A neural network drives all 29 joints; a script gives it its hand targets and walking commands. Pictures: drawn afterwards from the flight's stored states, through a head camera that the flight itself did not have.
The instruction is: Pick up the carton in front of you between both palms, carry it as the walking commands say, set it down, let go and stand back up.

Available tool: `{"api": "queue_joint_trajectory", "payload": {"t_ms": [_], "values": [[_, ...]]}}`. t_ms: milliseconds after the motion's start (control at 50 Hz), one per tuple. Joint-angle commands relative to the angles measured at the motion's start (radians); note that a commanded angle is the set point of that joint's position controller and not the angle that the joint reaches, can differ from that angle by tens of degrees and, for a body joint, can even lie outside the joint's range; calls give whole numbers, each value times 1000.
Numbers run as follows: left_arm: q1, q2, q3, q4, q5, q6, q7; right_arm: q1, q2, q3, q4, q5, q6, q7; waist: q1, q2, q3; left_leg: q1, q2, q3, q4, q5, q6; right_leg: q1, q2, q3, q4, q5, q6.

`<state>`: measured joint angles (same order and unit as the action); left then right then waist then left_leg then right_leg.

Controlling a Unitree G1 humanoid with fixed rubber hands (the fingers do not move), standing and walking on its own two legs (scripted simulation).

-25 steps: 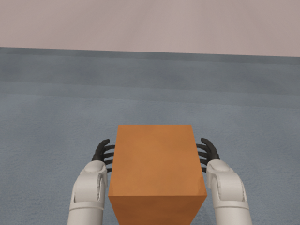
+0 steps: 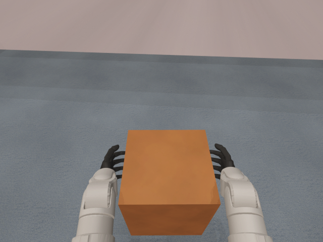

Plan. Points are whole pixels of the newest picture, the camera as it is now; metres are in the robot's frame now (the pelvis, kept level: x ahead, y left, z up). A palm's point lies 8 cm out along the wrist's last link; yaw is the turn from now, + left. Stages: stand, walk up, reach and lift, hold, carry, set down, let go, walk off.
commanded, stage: carry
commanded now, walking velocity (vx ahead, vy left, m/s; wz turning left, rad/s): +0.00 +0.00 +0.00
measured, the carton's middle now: (166, 184) +0.30 +0.00 -0.04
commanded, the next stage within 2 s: hold in 0.46 s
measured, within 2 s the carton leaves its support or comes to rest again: neither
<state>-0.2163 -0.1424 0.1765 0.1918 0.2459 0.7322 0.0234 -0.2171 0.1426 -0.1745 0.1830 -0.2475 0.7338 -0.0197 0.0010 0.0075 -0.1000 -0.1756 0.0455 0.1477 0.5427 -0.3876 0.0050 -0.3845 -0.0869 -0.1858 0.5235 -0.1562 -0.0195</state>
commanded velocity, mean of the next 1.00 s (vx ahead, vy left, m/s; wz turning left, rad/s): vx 0.00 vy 0.00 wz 0.00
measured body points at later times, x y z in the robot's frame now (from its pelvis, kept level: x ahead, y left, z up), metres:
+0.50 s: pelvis -0.01 +0.01 +0.00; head -0.03 +0.00 +0.45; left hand +0.29 +0.16 +0.03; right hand +0.29 -0.15 +0.03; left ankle -0.06 +0.10 -0.73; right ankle +0.07 -0.12 -0.73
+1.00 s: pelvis -0.02 -0.03 +0.01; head -0.04 -0.05 +0.46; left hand +0.25 +0.17 +0.04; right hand +0.30 -0.13 +0.04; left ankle -0.06 +0.10 -0.73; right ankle +0.07 -0.13 -0.73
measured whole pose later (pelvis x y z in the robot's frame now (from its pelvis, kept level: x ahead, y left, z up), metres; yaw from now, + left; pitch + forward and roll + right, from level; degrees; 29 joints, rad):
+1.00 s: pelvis -0.02 -0.03 +0.01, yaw +8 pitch -7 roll +0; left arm -0.27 -0.15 0.23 0.29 0.26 0.66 0.00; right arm -0.25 0.15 -0.19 0.21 -0.29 0.71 -0.02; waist 0.00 0.05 0.07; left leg -0.01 0.00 -0.07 0.41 -0.27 -0.01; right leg -0.15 0.00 -0.02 0.36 -0.09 -0.01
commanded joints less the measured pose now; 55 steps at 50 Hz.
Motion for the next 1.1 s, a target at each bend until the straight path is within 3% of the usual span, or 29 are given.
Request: {"api": "queue_joint_trajectory", "payload": {"t_ms": [0, 440, 460, 500, 540, 560, 600, 720, 800, 1080], "values": [[-477, -894, -551, -78, -257, -41, -234, -455, 908, 553, -61, 252, -37, 224, 0, -5, -207, -72, 108, -91, -120, 184, 18, 201, -86, 109, -47, 158, -6], [-466, -894, -550, -77, -259, -36, -235, -444, 908, 553, -60, 252, -33, 224, -1, -5, -224, -77, 106, -91, -103, 210, 25, 200, -88, 107, -43, 183, -4], [-394, -933, -515, -32, -241, -49, -241, -345, 923, 544, -97, 258, -32, 227, -6, 137, -80, -204, -72, -280, -227, 444, 31, 579, 188, 224, -43, 317, -20], [-386, -895, -480, -50, -198, -86, -222, -403, 888, 556, -149, 247, -48, 224, 20, 54, -96, -126, -89, -279, -223, 424, 33, 573, 164, 262, -85, 317, -8], [-380, -885, -471, -40, -202, -98, -208, -391, 862, 553, -125, 242, -58, 224, 23, 69, -97, -90, -93, -281, -243, 415, 33, 589, 166, 263, -80, 348, 0], [-381, -867, -468, -45, -195, -100, -208, -398, 869, 555, -141, 244, -62, 226, 15, 40, -96, -29, -98, -276, -234, 458, 30, 534, 183, 252, -87, 340, 13], [-417, -887, -499, -49, -219, -107, -215, -398, 883, 573, -127, 242, -68, 217, 2, 17, -128, -59, -97, -271, -235, 456, 20, 600, 186, 252, -100, 322, 10], [-467, -886, -512, -31, -231, -111, -241, -387, 890, 538, -86, 209, -71, 212, -23, 16, -84, -105, -97, -268, -268, 297, 21, 616, 187, 239, -123, 219, 8], [-489, -898, -492, 2, -220, -113, -250, -420, 907, 537, -56, 211, -71, 225, -13, 21, -57, -163, -97, -266, -290, 188, 30, 633, 184, 235, -128, 157, 14], [-572, -920, -417, 91, -194, -122, -289, -521, 972, 512, 32, 213, -66, 260, 10, -13, -89, -216, -119, -248, -277, 88, 50, 670, 142, 269, -159, 48, 29]]}}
